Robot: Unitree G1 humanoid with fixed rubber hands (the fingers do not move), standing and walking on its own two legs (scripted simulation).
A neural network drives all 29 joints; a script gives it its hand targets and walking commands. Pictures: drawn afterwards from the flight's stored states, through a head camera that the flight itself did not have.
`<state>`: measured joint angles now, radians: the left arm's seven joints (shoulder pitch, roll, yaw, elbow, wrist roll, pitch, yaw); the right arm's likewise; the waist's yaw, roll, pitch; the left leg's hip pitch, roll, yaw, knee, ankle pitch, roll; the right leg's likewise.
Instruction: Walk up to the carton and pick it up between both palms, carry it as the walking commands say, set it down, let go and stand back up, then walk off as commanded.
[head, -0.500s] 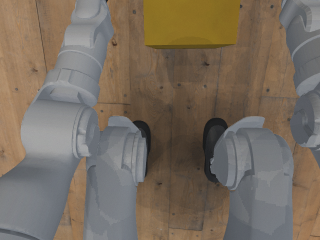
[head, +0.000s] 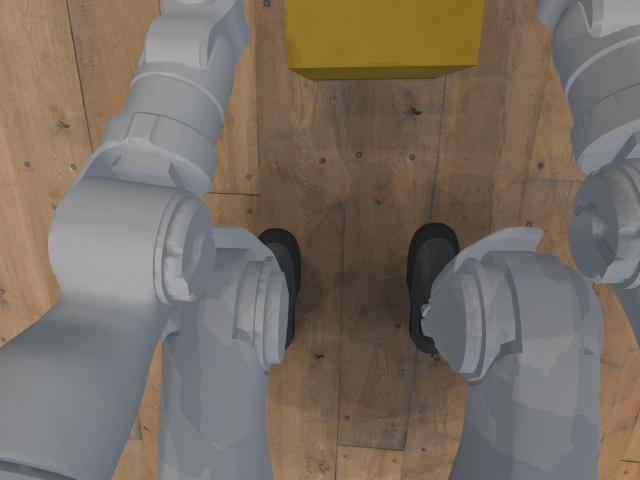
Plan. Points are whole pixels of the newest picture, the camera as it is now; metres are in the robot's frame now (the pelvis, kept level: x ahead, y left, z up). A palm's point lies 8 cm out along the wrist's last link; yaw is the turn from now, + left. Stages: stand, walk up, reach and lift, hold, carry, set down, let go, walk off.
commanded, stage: reach and lift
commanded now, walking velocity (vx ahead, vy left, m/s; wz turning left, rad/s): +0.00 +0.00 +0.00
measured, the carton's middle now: out of the picture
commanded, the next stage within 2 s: none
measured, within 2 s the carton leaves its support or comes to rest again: leaves its support in 0.92 s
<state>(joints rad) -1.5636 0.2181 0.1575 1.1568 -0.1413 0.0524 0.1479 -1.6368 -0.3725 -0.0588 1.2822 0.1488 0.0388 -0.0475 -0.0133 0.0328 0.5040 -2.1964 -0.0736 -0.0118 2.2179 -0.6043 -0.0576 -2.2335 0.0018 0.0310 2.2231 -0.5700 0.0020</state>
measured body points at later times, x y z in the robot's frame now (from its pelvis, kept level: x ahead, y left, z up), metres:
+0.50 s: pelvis +0.01 +0.00 -0.01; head +0.39 -0.03 +0.23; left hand +0.57 +0.10 -0.20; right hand +0.57 -0.17 -0.20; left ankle +0.11 +0.13 -0.33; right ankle +0.11 -0.12 -0.33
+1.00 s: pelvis +0.02 +0.00 +0.00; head +0.38 -0.03 +0.25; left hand +0.56 +0.09 -0.18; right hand +0.56 -0.17 -0.18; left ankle +0.11 +0.13 -0.33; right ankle +0.12 -0.12 -0.33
